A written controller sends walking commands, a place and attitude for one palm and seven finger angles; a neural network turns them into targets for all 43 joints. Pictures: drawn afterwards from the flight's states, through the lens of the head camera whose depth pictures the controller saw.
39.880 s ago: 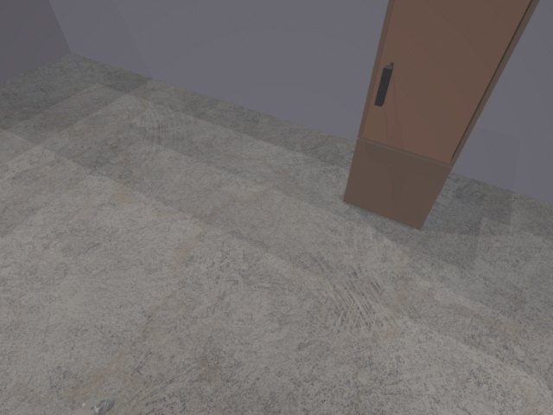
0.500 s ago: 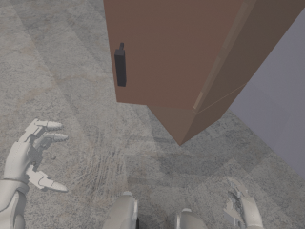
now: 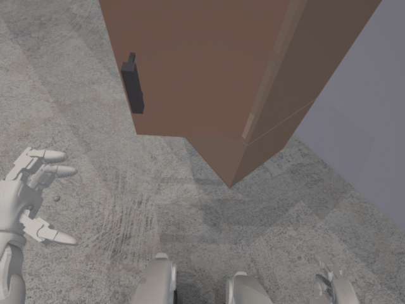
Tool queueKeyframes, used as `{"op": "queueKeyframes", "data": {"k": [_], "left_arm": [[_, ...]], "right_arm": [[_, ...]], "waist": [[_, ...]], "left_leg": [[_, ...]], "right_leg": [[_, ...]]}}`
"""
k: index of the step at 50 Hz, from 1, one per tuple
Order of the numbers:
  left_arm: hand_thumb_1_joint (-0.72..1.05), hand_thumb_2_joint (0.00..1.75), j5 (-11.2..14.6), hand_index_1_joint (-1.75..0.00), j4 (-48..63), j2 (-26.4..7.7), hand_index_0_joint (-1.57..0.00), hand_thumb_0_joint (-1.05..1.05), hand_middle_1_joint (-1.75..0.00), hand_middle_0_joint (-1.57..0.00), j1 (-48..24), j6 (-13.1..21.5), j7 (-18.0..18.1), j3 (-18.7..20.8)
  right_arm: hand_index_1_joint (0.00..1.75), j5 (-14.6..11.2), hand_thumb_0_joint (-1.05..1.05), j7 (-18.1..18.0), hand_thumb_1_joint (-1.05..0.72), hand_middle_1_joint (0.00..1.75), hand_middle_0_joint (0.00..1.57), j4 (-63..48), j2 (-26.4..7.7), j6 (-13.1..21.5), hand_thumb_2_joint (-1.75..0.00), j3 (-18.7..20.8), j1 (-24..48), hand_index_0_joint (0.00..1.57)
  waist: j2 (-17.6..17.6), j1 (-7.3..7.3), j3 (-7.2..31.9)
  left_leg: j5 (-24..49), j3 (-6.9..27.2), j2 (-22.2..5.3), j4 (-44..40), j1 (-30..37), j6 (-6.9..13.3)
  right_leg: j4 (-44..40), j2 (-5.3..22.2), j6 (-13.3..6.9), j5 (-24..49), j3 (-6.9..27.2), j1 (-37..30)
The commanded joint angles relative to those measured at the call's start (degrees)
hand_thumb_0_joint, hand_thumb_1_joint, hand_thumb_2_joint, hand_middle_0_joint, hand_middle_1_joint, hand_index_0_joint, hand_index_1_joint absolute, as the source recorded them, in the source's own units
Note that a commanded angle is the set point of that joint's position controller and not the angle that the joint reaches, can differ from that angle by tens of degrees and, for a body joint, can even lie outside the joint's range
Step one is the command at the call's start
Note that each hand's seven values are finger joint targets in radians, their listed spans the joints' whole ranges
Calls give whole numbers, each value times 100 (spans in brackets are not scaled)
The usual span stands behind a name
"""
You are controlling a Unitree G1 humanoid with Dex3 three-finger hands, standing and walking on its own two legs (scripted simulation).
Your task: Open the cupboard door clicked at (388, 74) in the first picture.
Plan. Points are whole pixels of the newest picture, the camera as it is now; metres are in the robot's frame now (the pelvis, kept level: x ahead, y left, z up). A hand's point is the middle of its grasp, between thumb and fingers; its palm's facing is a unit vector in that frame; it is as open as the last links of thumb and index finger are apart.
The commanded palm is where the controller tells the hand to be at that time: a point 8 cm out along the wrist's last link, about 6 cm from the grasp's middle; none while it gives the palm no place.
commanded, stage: raise the hand with hooked fingers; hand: left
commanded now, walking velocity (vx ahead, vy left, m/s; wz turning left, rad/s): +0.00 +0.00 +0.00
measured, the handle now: (135, 83) +0.58 +0.20 +0.02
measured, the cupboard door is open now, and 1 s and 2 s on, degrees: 51 51 51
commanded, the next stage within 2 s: move the hooked fingers beside the handle in 0.16 s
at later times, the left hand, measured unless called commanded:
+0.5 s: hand (75, 178) +0.32 +0.26 +0.04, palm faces +0.04 -1.00 -0.04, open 14.0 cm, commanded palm +0.31 +0.30 +0.04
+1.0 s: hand (87, 144) +0.40 +0.26 +0.03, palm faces +0.04 -1.00 -0.02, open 14.0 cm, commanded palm +0.38 +0.30 +0.03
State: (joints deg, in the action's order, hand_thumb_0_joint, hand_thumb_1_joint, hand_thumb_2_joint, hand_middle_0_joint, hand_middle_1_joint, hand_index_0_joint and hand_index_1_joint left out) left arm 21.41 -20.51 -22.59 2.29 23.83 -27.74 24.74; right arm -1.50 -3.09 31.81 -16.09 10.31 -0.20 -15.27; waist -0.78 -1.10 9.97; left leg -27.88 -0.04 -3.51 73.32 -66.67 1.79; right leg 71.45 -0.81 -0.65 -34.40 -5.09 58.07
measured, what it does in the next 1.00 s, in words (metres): stands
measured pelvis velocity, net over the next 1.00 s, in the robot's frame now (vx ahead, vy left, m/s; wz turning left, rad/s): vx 0.00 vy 0.00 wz -0.03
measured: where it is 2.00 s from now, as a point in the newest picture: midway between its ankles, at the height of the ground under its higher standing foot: outside the picture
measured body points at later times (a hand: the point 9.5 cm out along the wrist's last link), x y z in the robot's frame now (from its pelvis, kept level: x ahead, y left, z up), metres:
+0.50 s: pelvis +0.00 -0.02 -0.01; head +0.10 +0.00 +0.43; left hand +0.31 +0.31 +0.04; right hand +0.16 -0.28 -0.10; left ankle +0.06 +0.10 -0.62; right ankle +0.00 -0.12 -0.62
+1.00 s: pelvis +0.00 +0.00 -0.01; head +0.12 +0.03 +0.43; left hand +0.39 +0.31 +0.04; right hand +0.10 -0.27 -0.11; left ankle +0.06 +0.10 -0.62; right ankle +0.00 -0.12 -0.62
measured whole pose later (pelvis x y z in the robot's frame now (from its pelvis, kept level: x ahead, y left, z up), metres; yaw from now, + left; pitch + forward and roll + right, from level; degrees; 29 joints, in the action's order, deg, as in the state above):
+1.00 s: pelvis +0.00 +0.00 -0.01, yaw -2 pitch +24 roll -4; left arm 14.2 -44.1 -25.7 -24.0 24.9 -24.4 25.7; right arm -1.0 -2.6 35.2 -15.7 4.1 -0.8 -16.8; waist -0.9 -3.7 10.1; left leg -28.6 -1.2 -4.2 74.9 -70.3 2.2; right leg 73.1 -1.4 -0.2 -34.6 -3.7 62.3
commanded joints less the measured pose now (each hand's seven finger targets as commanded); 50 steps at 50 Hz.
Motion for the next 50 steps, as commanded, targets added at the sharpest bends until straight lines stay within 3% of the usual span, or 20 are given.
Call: {"op": "queueKeyframes", "data": {"k": [1,3,8,11,13,16,17,18,20,21,24,29,30,31,32,35,37,42,46,50], "left_arm": [[-50,30,177,-120,1145,-1356,-30,0,-120,-30,-624,315,-41,537],[-50,30,167,-120,1197,-1394,-30,0,-120,-30,-585,286,-71,551],[-50,30,181,-120,1025,-1337,-30,0,-120,-30,-693,264,-43,543],[-50,30,235,-120,810,-1292,-30,0,-120,-30,-737,243,-45,557],[-50,30,192,-120,732,-1289,-30,0,-120,-30,-748,222,-67,545],[-50,30,108,-120,691,-1363,-30,0,-120,-30,-1534,257,-76,430],[-50,30,61,-120,509,-1576,-30,0,-120,-30,-1690,262,-63,610],[-50,30,22,-120,457,-1509,-30,0,-120,-30,-1971,297,-71,480],[-50,30,-22,-120,410,-1605,-30,0,-120,-30,-2146,337,-61,524],[-50,30,-14,-120,477,-1545,-30,0,-120,-30,-2358,347,-91,403],[-50,30,-70,-120,171,-1766,-30,0,-120,-30,-2384,279,-90,600],[-50,30,-173,-120,-416,-1894,-30,0,-120,-30,-2612,36,1,712],[-50,30,-221,-120,-433,-1828,-30,0,-120,-30,-2800,29,36,607],[-50,30,-184,-120,-570,-1746,-30,0,-120,-30,-2870,25,55,591],[-50,30,-255,-120,-606,-1873,-30,0,-120,-30,-3015,57,93,650],[-50,30,-323,-120,-555,-1685,-30,0,-120,-30,-3168,186,167,469],[-50,30,-386,-120,-623,-1799,-30,0,-120,-30,-3299,293,193,531],[-50,30,-486,-120,-881,-1718,-30,0,-120,-30,-3843,431,262,407],[-50,30,-546,-120,-1147,-1825,-30,0,-120,-30,-4081,475,334,476],[-50,30,-718,-120,-1407,-1946,-30,0,-120,-30,-4459,525,436,500]], "right_arm": [[30,-36,0,-81,-90,30,20,-730,-882,238,-90,366,-39,20],[30,-42,0,-81,-90,30,20,-724,-877,222,-90,364,-34,20],[30,-49,0,-87,-90,30,20,-694,-841,197,-90,341,3,20],[30,-51,0,-104,-90,30,20,-702,-825,184,-90,327,-3,20],[30,-53,0,-99,-90,30,20,-698,-832,158,-90,328,2,20],[30,-45,0,-134,-90,30,20,-629,-844,160,-90,305,-23,20],[30,-41,0,-153,-90,30,20,-559,-869,140,-90,306,-34,20],[30,-40,0,-163,-90,30,20,-535,-857,141,-90,288,-18,20],[30,-38,0,-180,-90,30,20,-524,-860,149,-90,293,-14,20],[30,-34,0,-192,-90,30,20,-521,-863,162,-90,286,-44,20],[30,-37,0,-187,-90,30,20,-454,-888,109,-90,298,-78,20],[30,-43,0,-143,-90,30,20,-444,-911,-47,-90,296,-156,20],[30,-45,0,-135,-90,30,20,-455,-913,-67,-90,291,-155,20],[30,-42,0,-132,-90,30,20,-456,-902,-76,-90,287,-201,20],[30,-35,0,-125,-90,30,20,-422,-932,-103,-90,291,-223,20],[30,-24,0,-78,-90,30,20,-404,-936,-165,-90,327,-286,20],[30,-10,0,-68,-90,30,20,-359,-968,-206,-90,330,-360,20],[30,18,0,-48,-90,30,20,-217,-1003,-311,-90,354,-471,20],[30,38,0,-45,-90,30,20,-187,-1016,-410,-90,345,-552,20],[30,66,0,-23,-90,30,20,-138,-1030,-528,-90,342,-589,20]], "waist": [[-525,80,1908],[-567,108,2005],[-420,48,1744],[-119,7,1609],[-163,38,1681],[-202,-125,1615],[-180,-97,1642],[-330,-128,1601],[-462,-64,1757],[-472,-125,1862],[-562,-4,2105],[-407,13,2050],[-501,-27,2016],[-351,-59,1972],[-387,-45,2056],[-536,-98,2155],[-576,-98,2289],[-659,-211,2269],[-590,-210,2261],[-788,-223,2322]], "left_leg": [[1301,277,182,-850,2113,8],[1490,248,169,-835,2179,7],[1339,200,174,-728,1878,23],[1209,161,180,-593,1574,44],[1290,148,179,-594,1577,39],[1163,143,157,-460,1503,64],[1116,148,138,-453,1457,51],[1086,161,147,-468,1482,51],[1068,163,141,-495,1567,46],[1133,176,131,-464,1662,64],[1308,189,120,-545,1824,35],[1239,186,123,-636,1740,33],[1191,204,123,-672,1791,31],[1181,201,125,-639,1739,48],[1217,213,112,-664,1794,35],[1314,254,103,-745,2097,14],[1434,302,84,-752,2267,-8],[1439,419,55,-781,2522,-40],[1502,459,65,-786,2525,-42],[1501,504,46,-791,2648,-74]], "right_leg": [[-1048,-180,-92,1332,342,-418],[-1041,-167,-76,1571,361,-527],[-1079,-167,-47,1511,460,-530],[-1153,-151,-12,1420,639,-634],[-1125,-124,-6,1566,647,-703],[-1088,-141,-2,1411,707,-489],[-1087,-134,-4,1338,726,-474],[-1075,-130,-27,1280,709,-407],[-1058,-136,-53,1179,705,-408],[-1023,-153,-61,1263,700,-377],[-977,-149,-70,1463,623,-455],[-980,-159,-53,1426,534,-420],[-956,-165,-59,1361,478,-297],[-957,-191,-62,1353,483,-293],[-936,-187,-60,1390,462,-286],[-916,-197,-71,1425,365,-109],[-847,-218,-96,1464,318,2],[-821,-220,-104,1343,238,351],[-801,-235,-128,1357,211,357],[-756,-221,-129,1298,192,544]]}}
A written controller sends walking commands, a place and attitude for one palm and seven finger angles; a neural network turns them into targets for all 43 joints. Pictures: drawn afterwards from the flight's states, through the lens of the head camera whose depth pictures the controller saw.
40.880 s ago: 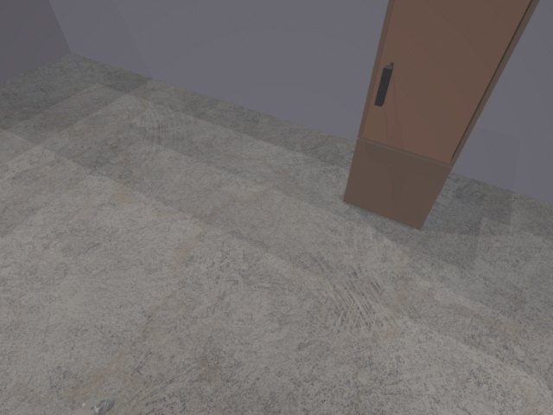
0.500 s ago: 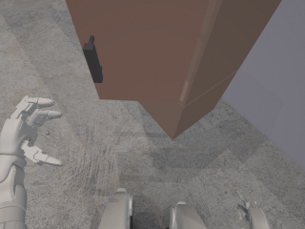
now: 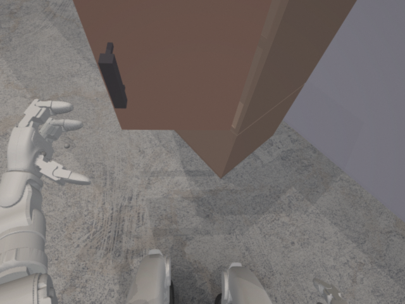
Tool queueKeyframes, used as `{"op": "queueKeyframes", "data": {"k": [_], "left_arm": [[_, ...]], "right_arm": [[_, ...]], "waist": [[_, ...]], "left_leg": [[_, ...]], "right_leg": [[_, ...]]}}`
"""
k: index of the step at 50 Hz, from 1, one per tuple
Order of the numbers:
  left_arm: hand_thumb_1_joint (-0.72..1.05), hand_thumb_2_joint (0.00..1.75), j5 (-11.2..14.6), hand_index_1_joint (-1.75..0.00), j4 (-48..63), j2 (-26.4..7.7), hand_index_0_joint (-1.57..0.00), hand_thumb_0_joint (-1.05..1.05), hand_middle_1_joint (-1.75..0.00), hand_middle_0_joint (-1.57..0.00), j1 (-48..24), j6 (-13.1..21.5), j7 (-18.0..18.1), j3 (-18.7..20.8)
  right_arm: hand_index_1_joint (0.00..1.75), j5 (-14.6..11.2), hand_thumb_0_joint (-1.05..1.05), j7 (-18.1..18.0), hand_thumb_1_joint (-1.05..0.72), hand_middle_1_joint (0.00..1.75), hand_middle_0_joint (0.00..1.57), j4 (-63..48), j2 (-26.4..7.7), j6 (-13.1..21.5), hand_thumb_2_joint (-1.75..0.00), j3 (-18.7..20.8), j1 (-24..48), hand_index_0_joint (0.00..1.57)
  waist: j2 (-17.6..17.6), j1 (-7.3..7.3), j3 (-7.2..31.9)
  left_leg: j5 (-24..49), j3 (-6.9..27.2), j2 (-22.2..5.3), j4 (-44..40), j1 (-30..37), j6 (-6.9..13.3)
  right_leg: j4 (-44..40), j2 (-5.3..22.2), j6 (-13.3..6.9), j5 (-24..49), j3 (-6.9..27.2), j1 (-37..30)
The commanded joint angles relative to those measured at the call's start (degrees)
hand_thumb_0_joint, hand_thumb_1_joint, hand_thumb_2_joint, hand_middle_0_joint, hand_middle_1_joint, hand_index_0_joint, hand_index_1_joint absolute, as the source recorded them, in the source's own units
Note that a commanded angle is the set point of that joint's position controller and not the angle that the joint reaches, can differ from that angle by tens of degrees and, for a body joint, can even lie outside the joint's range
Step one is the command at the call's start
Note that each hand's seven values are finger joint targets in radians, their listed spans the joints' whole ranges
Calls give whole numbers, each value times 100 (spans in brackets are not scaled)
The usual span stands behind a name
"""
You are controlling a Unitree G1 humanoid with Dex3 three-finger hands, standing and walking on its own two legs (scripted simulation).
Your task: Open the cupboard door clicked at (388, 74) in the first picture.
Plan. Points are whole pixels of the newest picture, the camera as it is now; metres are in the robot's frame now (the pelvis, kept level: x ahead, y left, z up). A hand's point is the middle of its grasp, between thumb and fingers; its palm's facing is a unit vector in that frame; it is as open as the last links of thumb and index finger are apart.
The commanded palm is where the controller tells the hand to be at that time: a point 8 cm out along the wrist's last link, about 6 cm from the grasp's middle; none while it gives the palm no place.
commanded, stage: move the hooked fingers beside the handle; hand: left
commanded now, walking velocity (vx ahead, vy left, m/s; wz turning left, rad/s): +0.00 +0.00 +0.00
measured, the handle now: (115, 76) +0.58 +0.22 +0.03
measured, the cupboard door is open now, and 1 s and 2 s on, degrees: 51 51 51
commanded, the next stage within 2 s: slide the fingers in behind the handle in 1.66 s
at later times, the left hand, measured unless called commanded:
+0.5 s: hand (78, 114) +0.47 +0.27 +0.03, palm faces +0.09 -1.00 -0.03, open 14.0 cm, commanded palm +0.46 +0.30 +0.03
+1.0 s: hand (81, 93) +0.52 +0.28 +0.03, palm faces +0.08 -1.00 -0.03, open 14.0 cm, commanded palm +0.51 +0.30 +0.02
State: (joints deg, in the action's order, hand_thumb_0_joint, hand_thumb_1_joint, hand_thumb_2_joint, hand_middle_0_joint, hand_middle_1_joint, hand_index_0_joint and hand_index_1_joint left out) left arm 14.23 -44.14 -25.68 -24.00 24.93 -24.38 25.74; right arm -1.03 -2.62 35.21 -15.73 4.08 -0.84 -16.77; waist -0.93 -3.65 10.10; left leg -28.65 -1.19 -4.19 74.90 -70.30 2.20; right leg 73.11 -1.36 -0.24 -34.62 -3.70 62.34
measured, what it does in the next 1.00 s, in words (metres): stands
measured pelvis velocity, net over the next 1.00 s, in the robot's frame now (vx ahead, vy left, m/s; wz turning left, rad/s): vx -0.01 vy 0.00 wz -0.05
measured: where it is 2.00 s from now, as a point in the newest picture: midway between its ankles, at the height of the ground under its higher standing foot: outside the picture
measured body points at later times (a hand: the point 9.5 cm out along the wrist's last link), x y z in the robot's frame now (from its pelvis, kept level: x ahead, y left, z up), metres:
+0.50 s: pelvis -0.01 -0.01 -0.02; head +0.15 +0.03 +0.40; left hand +0.46 +0.32 +0.03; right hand +0.05 -0.28 -0.13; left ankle +0.06 +0.10 -0.61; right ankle +0.00 -0.12 -0.61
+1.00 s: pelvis -0.01 +0.00 -0.04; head +0.18 +0.04 +0.37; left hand +0.51 +0.33 +0.03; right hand +0.01 -0.28 -0.14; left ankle +0.06 +0.10 -0.61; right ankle +0.00 -0.12 -0.61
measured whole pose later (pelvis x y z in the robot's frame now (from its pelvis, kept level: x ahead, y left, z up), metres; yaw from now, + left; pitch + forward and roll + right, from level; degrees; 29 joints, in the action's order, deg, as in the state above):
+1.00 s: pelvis -0.01 +0.00 -0.04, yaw -3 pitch +32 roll -7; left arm 5.0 -66.7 -44.5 -55.2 21.1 -23.9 32.3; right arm 0.5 -1.2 34.6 -16.5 -3.6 -4.0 -18.5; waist -2.0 -10.6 7.9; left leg -30.3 1.3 -6.2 83.8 -85.9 2.1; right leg 80.3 -3.5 -0.6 -35.5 -5.5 76.8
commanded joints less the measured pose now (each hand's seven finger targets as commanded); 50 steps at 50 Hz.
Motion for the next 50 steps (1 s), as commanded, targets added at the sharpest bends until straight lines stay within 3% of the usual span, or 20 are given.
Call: {"op": "queueKeyframes", "data": {"k": [1,4,5,10,12,17,18,20,21,24,27,28,29,32,35,40,43,47,48,50], "left_arm": [[-50,30,26,-120,963,-1613,-30,0,-120,-30,-2033,467,102,366],[-50,30,-77,-120,705,-1628,-30,0,-120,-30,-2215,514,120,335],[-50,30,-112,-120,598,-1501,-30,0,-120,-30,-2388,503,109,170],[-50,30,-236,-120,-97,-1744,-30,0,-120,-30,-3005,491,140,255],[-50,30,-270,-120,-186,-1959,-30,0,-120,-30,-3194,527,139,393],[-50,30,-384,-120,-478,-2316,-30,0,-120,-30,-3609,556,176,537],[-50,30,-407,-120,-514,-2390,-30,0,-120,-30,-3782,553,176,532],[-50,30,-456,-120,-637,-2655,-30,0,-120,-30,-3813,517,168,686],[-50,30,-446,-120,-693,-2607,-30,0,-120,-30,-3959,507,148,623],[-50,30,-488,-120,-859,-2953,-30,0,-120,-30,-4164,420,93,770],[-50,30,-559,-120,-930,-2988,-30,0,-120,-30,-4451,375,34,670],[-50,30,-548,-120,-950,-2862,-30,0,-120,-30,-4568,346,21,551],[-50,30,-559,-120,-1027,-3083,-30,0,-120,-30,-4569,323,19,708],[-50,30,-589,-120,-1152,-3367,-30,0,-120,-30,-4788,234,-8,818],[-50,30,-645,-120,-1094,-3412,-30,0,-120,-30,-4911,163,-16,804],[-50,30,-795,-120,-1288,-3820,-30,0,-120,-30,-5102,23,40,965],[-50,30,-869,-120,-1279,-3713,-30,0,-120,-30,-5438,-22,87,782],[-50,30,-834,-120,-1052,-3708,-30,0,-120,-30,-5039,-23,57,885],[-50,30,-806,-120,-1095,-3488,-30,0,-120,-30,-4880,-69,23,761],[-50,30,-770,-120,-1156,-3510,-30,0,-120,-30,-4900,-154,-3,769]], "right_arm": [[30,33,0,-68,-90,30,20,-461,-1053,86,-90,389,-473,20],[30,48,0,-56,-90,30,20,-419,-1085,5,-90,398,-510,20],[30,45,0,-42,-90,30,20,-408,-1074,-7,-90,385,-508,20],[30,67,0,-67,-90,30,20,-315,-1124,-130,-90,359,-608,20],[30,84,0,-63,-90,30,20,-299,-1138,-167,-90,346,-649,20],[30,107,0,-46,-90,30,20,-276,-1150,-283,-90,306,-711,20],[30,109,0,-43,-90,30,20,-257,-1155,-308,-90,295,-729,20],[30,109,0,-35,-90,30,20,-264,-1177,-351,-90,279,-756,20],[30,109,0,-36,-90,30,20,-258,-1164,-365,-90,264,-786,20],[30,106,0,-43,-90,30,20,-242,-1211,-422,-90,237,-831,20],[30,104,0,-37,-90,30,20,-220,-1223,-463,-90,226,-876,20],[30,109,0,-30,-90,30,20,-186,-1212,-474,-90,226,-906,20],[30,112,0,-30,-90,30,20,-179,-1243,-485,-90,219,-947,20],[30,115,0,-38,-90,30,20,-177,-1281,-522,-90,184,-997,20],[30,133,0,-8,-90,30,20,-177,-1271,-562,-90,177,-1082,20],[30,140,0,8,-90,30,20,-209,-1299,-640,-90,115,-1148,20],[30,158,0,19,-90,30,20,-190,-1299,-667,-90,88,-1188,20],[30,180,0,70,-90,30,20,-240,-1326,-720,-90,115,-1257,20],[30,174,0,84,-90,30,20,-248,-1307,-743,-90,132,-1267,20],[30,164,0,72,-90,30,20,-258,-1319,-770,-90,124,-1267,20]], "waist": [[-793,-7,2328],[-842,-19,2422],[-891,-91,2349],[-645,-214,2236],[-722,-178,2508],[-826,-226,2668],[-803,-297,2645],[-894,-255,2702],[-841,-342,2696],[-781,-385,2751],[-1077,-434,2868],[-1073,-525,2845],[-1039,-478,2877],[-1049,-527,2973],[-1206,-527,3169],[-1243,-575,3056],[-1392,-702,3054],[-1627,-533,3396],[-1496,-562,3370],[-1288,-624,3134]], "left_leg": [[1690,642,111,-910,3071,-112],[1670,698,91,-912,3177,-143],[1562,724,89,-908,3169,-143],[1288,723,98,-790,2826,-89],[1478,710,96,-686,2863,-85],[1639,653,84,-473,2668,-51],[1607,655,77,-431,2592,-35],[1625,619,82,-369,2452,-29],[1679,619,86,-313,2416,-3],[1647,579,61,-194,2132,29],[1757,624,43,-119,2261,18],[1756,631,35,-86,2268,32],[1764,650,22,-64,2223,27],[1809,640,17,53,2041,58],[2017,667,7,98,2193,57],[2015,679,-22,199,1964,62],[2041,753,-49,209,2142,49],[2394,826,-72,122,2615,-7],[2356,827,-76,100,2615,3],[2120,805,-82,77,2367,31]], "right_leg": [[-893,-183,-190,1388,38,140],[-861,-174,-182,1321,21,300],[-853,-169,-179,1259,5,418],[-829,-164,-154,1146,33,492],[-753,-165,-165,1249,45,473],[-667,-194,-152,1373,102,457],[-666,-202,-143,1367,112,467],[-639,-213,-148,1393,147,388],[-614,-235,-150,1454,144,418],[-590,-233,-118,1518,191,295],[-519,-242,-136,1534,176,535],[-545,-245,-123,1539,179,592],[-515,-248,-130,1521,159,567],[-452,-255,-119,1589,183,558],[-418,-265,-126,1717,163,584],[-345,-279,-114,1719,137,669],[-326,-290,-121,1630,83,937],[-290,-289,-159,1755,19,971],[-332,-305,-146,1754,16,959],[-379,-305,-112,1675,24,895]]}}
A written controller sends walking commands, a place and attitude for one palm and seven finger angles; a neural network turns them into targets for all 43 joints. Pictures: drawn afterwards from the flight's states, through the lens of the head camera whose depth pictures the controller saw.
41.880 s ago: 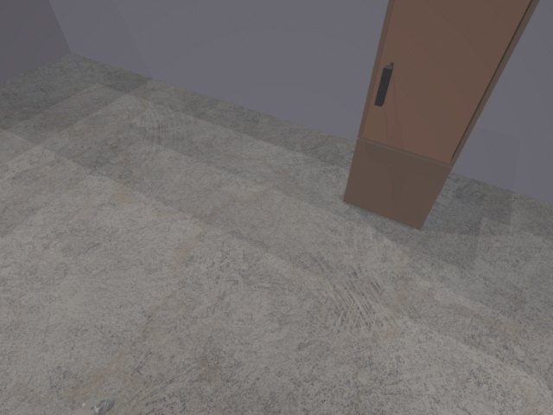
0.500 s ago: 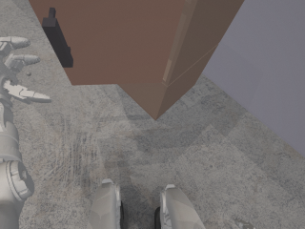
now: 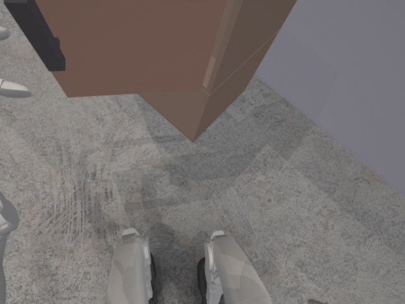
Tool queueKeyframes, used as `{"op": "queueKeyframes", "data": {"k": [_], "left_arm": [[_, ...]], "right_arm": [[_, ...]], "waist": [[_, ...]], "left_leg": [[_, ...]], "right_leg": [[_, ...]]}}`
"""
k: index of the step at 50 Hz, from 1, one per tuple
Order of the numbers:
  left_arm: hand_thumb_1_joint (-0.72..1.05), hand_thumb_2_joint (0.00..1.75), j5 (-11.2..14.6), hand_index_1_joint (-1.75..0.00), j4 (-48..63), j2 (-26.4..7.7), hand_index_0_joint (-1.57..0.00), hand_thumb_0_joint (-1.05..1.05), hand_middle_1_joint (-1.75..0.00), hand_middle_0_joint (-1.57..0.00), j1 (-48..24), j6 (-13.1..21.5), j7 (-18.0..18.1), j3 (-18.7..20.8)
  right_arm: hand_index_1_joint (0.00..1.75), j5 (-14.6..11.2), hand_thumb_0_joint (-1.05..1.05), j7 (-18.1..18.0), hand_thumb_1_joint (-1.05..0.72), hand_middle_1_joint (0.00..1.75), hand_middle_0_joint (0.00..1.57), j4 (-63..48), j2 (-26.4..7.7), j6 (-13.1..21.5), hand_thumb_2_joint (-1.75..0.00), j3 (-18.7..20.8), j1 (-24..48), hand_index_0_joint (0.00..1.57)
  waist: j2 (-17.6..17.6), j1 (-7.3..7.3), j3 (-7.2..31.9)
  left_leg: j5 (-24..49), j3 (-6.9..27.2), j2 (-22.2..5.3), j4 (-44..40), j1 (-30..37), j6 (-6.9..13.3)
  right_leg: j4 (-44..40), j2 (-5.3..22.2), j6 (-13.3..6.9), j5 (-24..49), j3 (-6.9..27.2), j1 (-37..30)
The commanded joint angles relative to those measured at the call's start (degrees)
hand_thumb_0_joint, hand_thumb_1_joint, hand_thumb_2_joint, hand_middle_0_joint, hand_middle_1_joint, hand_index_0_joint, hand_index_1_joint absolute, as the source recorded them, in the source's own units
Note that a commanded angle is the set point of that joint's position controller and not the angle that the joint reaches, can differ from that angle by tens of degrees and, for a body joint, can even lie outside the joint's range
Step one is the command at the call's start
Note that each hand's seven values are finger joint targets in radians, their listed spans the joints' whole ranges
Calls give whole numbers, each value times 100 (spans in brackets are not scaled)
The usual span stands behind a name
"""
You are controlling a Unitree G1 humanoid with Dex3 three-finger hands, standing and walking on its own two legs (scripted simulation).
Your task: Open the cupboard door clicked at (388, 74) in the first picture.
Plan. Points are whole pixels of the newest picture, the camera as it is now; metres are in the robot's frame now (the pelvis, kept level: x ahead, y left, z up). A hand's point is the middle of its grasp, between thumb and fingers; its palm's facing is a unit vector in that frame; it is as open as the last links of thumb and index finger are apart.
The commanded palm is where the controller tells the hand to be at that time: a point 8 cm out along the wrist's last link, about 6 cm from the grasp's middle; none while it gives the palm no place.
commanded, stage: move the hooked fingers beside the handle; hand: left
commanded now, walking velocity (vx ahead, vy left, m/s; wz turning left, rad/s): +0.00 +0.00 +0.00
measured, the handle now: (40, 25) +0.57 +0.25 +0.07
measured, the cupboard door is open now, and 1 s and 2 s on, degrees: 51 51 51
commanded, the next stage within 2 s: slide the fingers in behind the handle in 0.66 s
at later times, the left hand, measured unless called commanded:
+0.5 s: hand (4, 58) +0.51 +0.29 +0.07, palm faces +0.13 -0.99 -0.01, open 14.0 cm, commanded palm +0.50 +0.32 +0.06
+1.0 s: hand (10, 57) +0.51 +0.28 +0.06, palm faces +0.11 -0.99 -0.01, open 14.0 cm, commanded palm +0.50 +0.30 +0.06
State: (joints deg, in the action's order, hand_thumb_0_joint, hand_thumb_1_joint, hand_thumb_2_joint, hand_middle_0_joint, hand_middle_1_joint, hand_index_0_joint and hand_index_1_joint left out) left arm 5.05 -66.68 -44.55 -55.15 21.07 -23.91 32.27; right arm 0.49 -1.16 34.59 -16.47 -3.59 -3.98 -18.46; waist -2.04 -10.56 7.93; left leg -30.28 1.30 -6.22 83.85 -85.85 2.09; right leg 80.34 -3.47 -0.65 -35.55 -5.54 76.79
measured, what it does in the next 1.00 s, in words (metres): stands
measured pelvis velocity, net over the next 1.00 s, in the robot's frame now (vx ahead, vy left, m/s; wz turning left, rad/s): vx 0.00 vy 0.00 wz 0.01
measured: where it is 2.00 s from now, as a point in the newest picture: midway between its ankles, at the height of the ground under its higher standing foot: (179, 295)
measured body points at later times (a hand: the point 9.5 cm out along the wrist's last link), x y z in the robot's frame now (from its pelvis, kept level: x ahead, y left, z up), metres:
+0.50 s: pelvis +0.00 +0.00 +0.01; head +0.17 +0.06 +0.43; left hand +0.50 +0.34 +0.07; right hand +0.05 -0.27 -0.08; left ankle +0.06 +0.10 -0.58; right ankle +0.02 -0.12 -0.58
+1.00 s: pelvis +0.00 +0.00 +0.00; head +0.18 +0.05 +0.41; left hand +0.50 +0.34 +0.07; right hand +0.05 -0.28 -0.10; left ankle +0.06 +0.10 -0.58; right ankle +0.02 -0.12 -0.58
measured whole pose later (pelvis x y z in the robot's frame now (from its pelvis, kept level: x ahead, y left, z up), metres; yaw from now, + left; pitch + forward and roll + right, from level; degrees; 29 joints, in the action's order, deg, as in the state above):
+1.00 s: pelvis +0.00 +0.00 +0.00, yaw +1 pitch +31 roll -7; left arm 5.9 -66.1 -39.9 -54.1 22.1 -21.6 29.0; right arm 0.6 -1.2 35.4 -16.2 -3.5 -3.5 -17.4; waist -1.9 -10.2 8.7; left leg -30.1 2.0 -5.8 83.1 -84.5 1.5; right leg 79.7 -3.4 -1.1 -35.7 -6.1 75.3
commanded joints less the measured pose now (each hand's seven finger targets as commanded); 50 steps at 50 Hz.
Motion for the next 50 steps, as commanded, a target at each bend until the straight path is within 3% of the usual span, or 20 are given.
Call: {"op": "queueKeyframes", "data": {"k": [1,2,4,7,8,10,12,15,19,24,27,30,33,36,37,39,41,45,48,50], "left_arm": [[-50,30,173,-120,1140,-1676,-30,0,-120,-30,-1786,247,-50,213],[-50,30,168,-120,1300,-1665,-30,0,-120,-30,-1939,258,-43,182],[-50,30,182,-120,1354,-1730,-30,0,-120,-30,-1907,296,4,281],[-50,30,148,-120,1780,-1604,-30,0,-120,-30,-2106,506,128,214],[-50,30,163,-120,1793,-1450,-30,0,-120,-30,-2123,537,162,129],[-50,30,153,-120,1735,-1401,-30,0,-120,-30,-1982,560,202,119],[-50,30,147,-120,1574,-1096,-30,0,-120,-30,-1868,509,198,-84],[-50,30,129,-120,1069,-734,-30,0,-120,-30,-1735,313,209,-395],[-50,30,112,-120,1001,-680,-30,0,-120,-30,-1898,360,335,-457],[-50,30,73,-120,1109,-1434,-30,0,-120,-30,-2082,710,518,87],[-50,30,-1,-120,1261,-1686,-30,0,-120,-30,-1950,826,489,250],[-50,30,44,-120,1173,-1650,-30,0,-120,-30,-1771,717,349,202],[-50,30,121,-120,1280,-1578,-30,0,-120,-30,-1739,605,157,130],[-50,30,270,-120,1162,-1255,-30,0,-120,-30,-1852,498,0,-63],[-50,30,267,-120,1179,-1454,-30,0,-120,-30,-1938,488,-6,45],[-50,30,271,-120,1283,-1346,-30,0,-120,-30,-2192,482,-7,-73],[-50,30,288,-120,1322,-960,-30,0,-120,-30,-2250,517,15,-333],[-50,30,212,-120,1106,-1149,-30,0,-120,-30,-2063,449,176,-196],[-50,30,156,-120,1213,-1263,-30,0,-120,-30,-1874,433,289,-59],[-50,30,122,-120,1435,-1174,-30,0,-120,-30,-1939,458,384,-121]], "right_arm": [[30,13,0,-76,-90,30,20,-204,-1243,3,-90,434,-1123,20],[30,16,0,-65,-90,30,20,-199,-1242,6,-90,449,-1103,20],[30,17,0,-70,-90,30,20,-174,-1240,2,-90,462,-1105,20],[30,42,0,-42,-90,30,20,-104,-1220,25,-90,493,-1104,20],[30,54,0,-30,-90,30,20,-72,-1197,33,-90,503,-1095,20],[30,52,0,-31,-90,30,20,-53,-1197,25,-90,510,-1103,20],[30,53,0,-16,-90,30,20,-33,-1191,12,-90,526,-1098,20],[30,23,0,-19,-90,30,20,-72,-1180,-5,-90,492,-1060,20],[30,39,0,-53,-90,30,20,-132,-1193,8,-90,473,-1032,20],[30,80,0,-66,-90,30,20,-161,-1201,44,-90,429,-977,20],[30,90,0,-42,-90,30,20,-184,-1194,53,-90,439,-976,20],[30,48,0,-27,-90,30,20,-201,-1183,7,-90,425,-958,20],[30,18,0,-52,-90,30,20,-188,-1204,-37,-90,448,-966,20],[30,-15,0,-73,-90,30,20,-126,-1178,-9,-90,449,-999,20],[30,-17,0,-100,-90,30,20,-106,-1219,-8,-90,454,-989,20],[30,-12,0,-123,-90,30,20,-42,-1198,13,-90,459,-1007,20],[30,3,0,-103,-90,30,20,-24,-1167,63,-90,474,-1013,20],[30,14,0,-108,-90,30,20,-17,-1176,52,-90,453,-1014,20],[30,37,0,-79,-90,30,20,-77,-1156,29,-90,454,-1024,20],[30,48,0,-47,-90,30,20,-99,-1131,19,-90,462,-1010,20]], "waist": [[-1227,115,3379],[-1341,108,3482],[-1235,115,3439],[-1631,146,3627],[-1604,95,3606],[-1532,121,3510],[-1613,93,3327],[-1262,-25,2776],[-1188,-60,2692],[-1085,30,2940],[-1343,158,3403],[-1227,138,3271],[-1359,148,3457],[-1102,3,3232],[-1063,15,3231],[-1110,-51,3260],[-1257,-95,3281],[-1217,-8,3159],[-1371,135,3382],[-1422,135,3414]], "left_leg": [[2323,588,130,-825,3975,37],[2342,586,121,-841,4055,26],[2269,601,116,-879,4073,18],[2438,732,94,-992,4642,-54],[2446,751,99,-1005,4713,-54],[2399,759,99,-1084,4739,-73],[2354,830,81,-1186,4930,-112],[1772,836,111,-1296,4519,-76],[1621,831,137,-1304,4366,-65],[1850,627,180,-1046,3929,-14],[2234,561,184,-942,4056,-20],[2185,481,180,-907,3882,8],[2265,497,169,-887,4010,6],[2109,517,173,-845,3875,56],[2036,501,164,-813,3755,60],[2022,524,162,-798,3789,68],[2012,587,167,-825,4023,51],[1925,545,175,-823,3824,40],[2215,521,177,-829,3981,15],[2260,532,168,-875,4090,4]], "right_leg": [[-1063,-96,-97,1758,196,-514],[-1072,-82,-85,1768,192,-505],[-1114,-89,-90,1706,191,-530],[-1100,-88,-137,1643,142,-246],[-1144,-90,-131,1655,144,-226],[-1186,-88,-139,1616,127,-304],[-1223,-67,-146,1550,87,-87],[-1308,-51,-123,1333,66,-30],[-1279,-34,-131,1282,77,16],[-1183,-56,-127,1399,182,-433],[-1096,-69,-134,1656,228,-647],[-1163,-84,-101,1734,264,-830],[-1145,-78,-100,1815,269,-776],[-1209,-96,-85,1752,277,-694],[-1199,-89,-75,1711,291,-715],[-1201,-86,-74,1690,289,-659],[-1185,-84,-100,1599,251,-391],[-1182,-78,-107,1532,249,-473],[-1136,-71,-120,1715,244,-591],[-1151,-73,-116,1743,233,-623]]}}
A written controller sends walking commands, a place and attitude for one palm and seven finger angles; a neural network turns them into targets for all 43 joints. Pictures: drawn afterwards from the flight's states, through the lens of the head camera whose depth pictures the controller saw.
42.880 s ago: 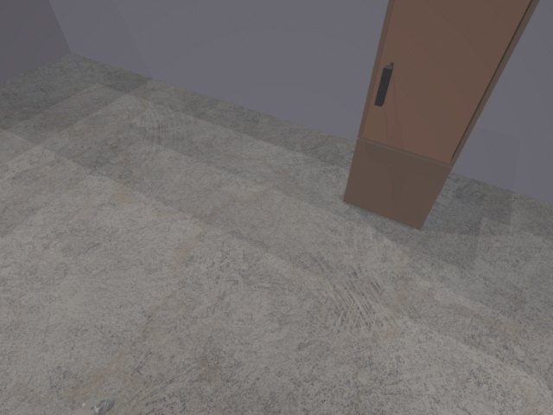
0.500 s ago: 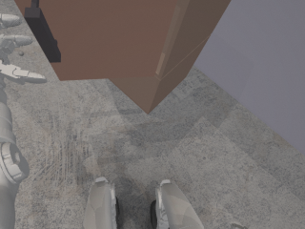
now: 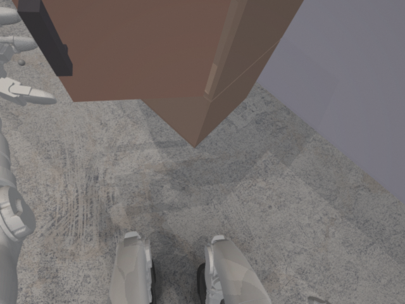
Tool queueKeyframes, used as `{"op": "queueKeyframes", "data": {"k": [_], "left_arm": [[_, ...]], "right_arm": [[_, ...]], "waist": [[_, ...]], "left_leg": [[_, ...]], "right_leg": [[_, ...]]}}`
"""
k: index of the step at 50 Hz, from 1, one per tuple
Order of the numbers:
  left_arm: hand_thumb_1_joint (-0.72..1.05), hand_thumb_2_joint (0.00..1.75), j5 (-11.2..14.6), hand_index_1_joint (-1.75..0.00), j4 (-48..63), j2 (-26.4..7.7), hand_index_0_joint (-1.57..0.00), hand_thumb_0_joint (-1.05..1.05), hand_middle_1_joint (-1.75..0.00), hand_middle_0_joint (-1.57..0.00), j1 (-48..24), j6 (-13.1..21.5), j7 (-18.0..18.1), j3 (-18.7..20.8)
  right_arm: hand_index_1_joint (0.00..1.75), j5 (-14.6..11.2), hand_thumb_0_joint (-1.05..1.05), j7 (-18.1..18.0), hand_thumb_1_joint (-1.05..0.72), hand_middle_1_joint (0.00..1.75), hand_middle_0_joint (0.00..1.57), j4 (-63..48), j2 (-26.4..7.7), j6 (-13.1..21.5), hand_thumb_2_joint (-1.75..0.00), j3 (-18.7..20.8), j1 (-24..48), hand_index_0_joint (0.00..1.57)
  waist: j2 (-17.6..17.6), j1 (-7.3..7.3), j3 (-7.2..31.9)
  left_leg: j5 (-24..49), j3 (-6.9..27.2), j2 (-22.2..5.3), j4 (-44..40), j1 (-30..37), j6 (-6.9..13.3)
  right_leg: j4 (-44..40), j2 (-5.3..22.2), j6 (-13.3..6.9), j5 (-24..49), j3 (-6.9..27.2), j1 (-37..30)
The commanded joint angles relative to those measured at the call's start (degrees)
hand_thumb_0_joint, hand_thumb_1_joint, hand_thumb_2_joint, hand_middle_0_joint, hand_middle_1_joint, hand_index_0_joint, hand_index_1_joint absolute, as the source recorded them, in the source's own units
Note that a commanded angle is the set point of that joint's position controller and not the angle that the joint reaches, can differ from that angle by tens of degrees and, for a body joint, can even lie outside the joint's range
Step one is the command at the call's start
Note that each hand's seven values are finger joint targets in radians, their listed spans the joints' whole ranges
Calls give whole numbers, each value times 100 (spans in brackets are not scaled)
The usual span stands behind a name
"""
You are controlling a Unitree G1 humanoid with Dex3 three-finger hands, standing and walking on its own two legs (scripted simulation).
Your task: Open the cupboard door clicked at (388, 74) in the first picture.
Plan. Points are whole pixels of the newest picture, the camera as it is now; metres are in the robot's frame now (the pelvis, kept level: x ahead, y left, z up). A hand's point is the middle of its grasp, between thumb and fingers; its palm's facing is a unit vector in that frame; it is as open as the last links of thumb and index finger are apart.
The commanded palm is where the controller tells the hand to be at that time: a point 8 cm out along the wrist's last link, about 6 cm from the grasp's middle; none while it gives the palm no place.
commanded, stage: slide the fingers in behind the handle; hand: left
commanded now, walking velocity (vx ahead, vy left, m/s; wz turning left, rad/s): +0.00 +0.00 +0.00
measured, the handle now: (50, 32) +0.57 +0.25 +0.07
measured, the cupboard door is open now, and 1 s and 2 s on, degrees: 51 51 51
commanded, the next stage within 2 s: close the thumb around the handle in 1.36 s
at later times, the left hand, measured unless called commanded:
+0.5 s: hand (46, 61) +0.52 +0.25 +0.06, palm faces +0.10 -0.99 -0.01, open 14.0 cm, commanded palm +0.50 +0.27 +0.06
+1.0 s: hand (65, 60) +0.52 +0.22 +0.06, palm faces +0.13 -0.99 +0.00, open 14.0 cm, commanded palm +0.50 +0.25 +0.06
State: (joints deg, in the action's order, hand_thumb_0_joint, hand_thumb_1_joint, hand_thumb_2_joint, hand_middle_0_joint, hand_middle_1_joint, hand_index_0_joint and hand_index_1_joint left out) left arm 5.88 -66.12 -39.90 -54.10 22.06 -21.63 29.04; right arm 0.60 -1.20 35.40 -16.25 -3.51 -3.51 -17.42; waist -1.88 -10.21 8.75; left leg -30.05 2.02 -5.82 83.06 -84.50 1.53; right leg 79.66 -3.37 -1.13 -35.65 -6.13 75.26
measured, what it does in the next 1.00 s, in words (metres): stands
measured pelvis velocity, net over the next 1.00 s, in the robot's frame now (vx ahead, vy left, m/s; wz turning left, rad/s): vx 0.01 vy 0.00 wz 0.02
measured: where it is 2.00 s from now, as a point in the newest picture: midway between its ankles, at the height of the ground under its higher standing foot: (178, 300)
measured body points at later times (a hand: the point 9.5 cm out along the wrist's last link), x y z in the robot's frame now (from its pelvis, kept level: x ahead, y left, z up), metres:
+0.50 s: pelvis +0.00 +0.00 +0.01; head +0.18 +0.05 +0.42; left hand +0.51 +0.30 +0.06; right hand +0.03 -0.27 -0.10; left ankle +0.06 +0.11 -0.58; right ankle +0.01 -0.12 -0.58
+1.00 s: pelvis +0.01 +0.00 +0.01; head +0.17 +0.03 +0.43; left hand +0.51 +0.27 +0.06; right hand +0.04 -0.27 -0.10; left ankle +0.06 +0.11 -0.58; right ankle +0.01 -0.12 -0.58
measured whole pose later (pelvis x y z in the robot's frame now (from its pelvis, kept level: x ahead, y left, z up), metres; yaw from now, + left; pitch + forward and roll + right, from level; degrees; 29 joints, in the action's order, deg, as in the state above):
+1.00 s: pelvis +0.01 +0.00 +0.01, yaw +1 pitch +30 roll -5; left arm 4.8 -65.3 -28.9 -52.1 26.3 -10.2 24.0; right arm 1.8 1.0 36.7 -14.8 -4.6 -2.1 -18.8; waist -2.7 -9.8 9.6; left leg -29.8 0.8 -5.2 80.1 -80.5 1.2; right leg 77.9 -2.8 -1.3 -35.8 -5.0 72.1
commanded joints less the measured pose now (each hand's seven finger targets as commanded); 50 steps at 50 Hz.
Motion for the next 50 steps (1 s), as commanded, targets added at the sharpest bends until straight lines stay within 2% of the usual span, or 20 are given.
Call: {"op": "queueKeyframes", "data": {"k": [1,4,7,10,13,16,18,20,24,25,28,31,35,37,39,41,42,44,48,50], "left_arm": [[-50,30,41,-120,1275,-1522,-30,0,-120,-30,-1918,365,197,188],[-50,30,39,-120,1461,-1693,-30,0,-120,-30,-2009,423,325,342],[-50,30,59,-120,1638,-1477,-30,0,-120,-30,-1931,558,370,286],[-50,30,27,-120,1270,-1179,-30,0,-120,-30,-1969,519,394,20],[-50,30,3,-120,1196,-902,-30,0,-120,-30,-2155,497,425,-212],[-50,30,40,-120,1162,-839,-30,0,-120,-30,-2173,521,437,-228],[-50,30,34,-120,1232,-908,-30,0,-120,-30,-2133,560,485,-141],[-50,30,43,-120,1267,-771,-30,0,-120,-30,-2180,576,546,-209],[-50,30,-51,-120,1332,-900,-30,0,-120,-30,-2078,638,731,-54],[-50,30,-64,-120,1322,-775,-30,0,-120,-30,-2123,635,763,-167],[-50,30,-121,-120,1399,-939,-30,0,-120,-30,-2174,709,890,-22],[-50,30,-123,-120,1428,-616,-30,0,-120,-30,-2155,779,934,-219],[-50,30,-107,-120,1195,-756,-30,0,-120,-30,-2146,723,938,-138],[-50,30,-123,-120,1267,-562,-30,0,-120,-30,-2234,763,925,-297],[-50,30,-94,-120,1352,-561,-30,0,-120,-30,-2164,788,934,-258],[-50,30,-65,-120,1396,-298,-30,0,-120,-30,-2150,820,940,-431],[-50,30,-71,-120,1459,-352,-30,0,-120,-30,-2074,834,965,-361],[-50,30,-27,-120,1308,-41,-30,0,-120,-30,-2032,771,1003,-557],[-50,30,-92,-120,1188,-156,-30,0,-120,-30,-2153,756,1169,-452],[-50,30,-155,-120,1080,-394,-30,0,-120,-30,-2176,770,1247,-319]], "right_arm": [[30,37,0,-19,-90,30,20,-191,-1132,18,-90,414,-1131,20],[30,38,0,-14,-90,30,20,-207,-1139,-2,-90,424,-1102,20],[30,44,0,19,-90,30,20,-190,-1106,30,-90,457,-1101,20],[30,30,0,28,-90,30,20,-123,-1079,22,-90,435,-1079,20],[30,43,0,10,-90,30,20,-85,-1094,37,-90,456,-1117,20],[30,56,0,6,-90,30,20,-61,-1106,44,-90,464,-1169,20],[30,75,0,10,-90,30,20,-75,-1103,34,-90,469,-1167,20],[30,84,0,28,-90,30,20,-61,-1076,34,-90,479,-1165,20],[30,105,0,66,-90,30,20,-95,-1056,1,-90,485,-1178,20],[30,103,0,75,-90,30,20,-94,-1036,-3,-90,481,-1153,20],[30,117,0,77,-90,30,20,-106,-1044,-26,-90,484,-1166,20],[30,123,0,118,-90,30,20,-104,-1008,-12,-90,501,-1167,20],[30,113,0,92,-90,30,20,-88,-1025,-39,-90,484,-1174,20],[30,117,0,102,-90,30,20,-73,-1000,-32,-90,496,-1162,20],[30,130,0,109,-90,30,20,-64,-1000,-34,-90,509,-1176,20],[30,135,0,126,-90,30,20,-56,-986,-33,-90,535,-1199,20],[30,139,0,133,-90,30,20,-46,-994,-51,-90,540,-1194,20],[30,126,0,155,-90,30,20,-38,-966,-63,-90,549,-1168,20],[30,135,0,148,-90,30,20,-42,-958,-78,-90,539,-1173,20],[30,145,0,140,-90,30,20,-66,-950,-72,-90,507,-1158,20]], "waist": [[-1351,82,3270],[-1220,86,3265],[-1271,109,3516],[-1057,-50,2962],[-1072,-150,2945],[-1079,-144,2972],[-1176,-42,3171],[-1143,-83,3156],[-1161,29,3290],[-1130,-28,3208],[-1074,-9,3252],[-1174,-44,3266],[-845,-102,3066],[-1113,-90,3200],[-1112,-38,3283],[-1189,-84,3342],[-1229,-5,3408],[-1048,-106,3195],[-791,-140,3023],[-668,-136,2908]], "left_leg": [[2269,475,130,-790,3945,68],[2208,423,128,-815,3815,71],[2399,431,146,-832,4014,55],[1974,408,146,-866,3681,69],[1835,470,143,-902,3792,68],[1893,508,156,-917,3901,60],[2049,529,154,-942,4039,30],[2063,506,155,-931,4044,36],[2219,480,168,-919,4045,20],[2112,448,175,-918,3945,37],[2159,428,182,-915,3877,39],[2191,464,182,-945,4058,27],[1943,348,208,-895,3562,75],[2066,373,206,-901,3802,51],[2167,368,208,-893,3869,43],[2321,432,204,-938,4146,28],[2405,446,192,-961,4240,2],[2232,404,211,-954,4075,22],[2028,337,236,-929,3688,59],[1842,242,265,-876,3300,98]], "right_leg": [[-1070,-96,-75,1767,283,-417],[-1113,-91,-44,1810,309,-651],[-1097,-93,-53,1963,317,-715],[-1180,-99,-30,1685,305,-595],[-1196,-83,-34,1559,284,-376],[-1174,-81,-61,1569,270,-301],[-1147,-72,-72,1627,252,-355],[-1165,-65,-58,1657,253,-349],[-1124,-67,-69,1761,263,-504],[-1162,-67,-50,1730,284,-525],[-1139,-68,-48,1809,297,-666],[-1149,-73,-64,1798,284,-543],[-1224,-78,-20,1803,357,-842],[-1188,-70,-43,1841,335,-692],[-1190,-69,-50,1912,338,-763],[-1177,-76,-65,1968,303,-623],[-1168,-68,-69,1982,279,-629],[-1244,-70,-40,1939,292,-622],[-1263,-67,-14,1899,337,-786],[-1293,-72,5,1880,420,-1012]]}}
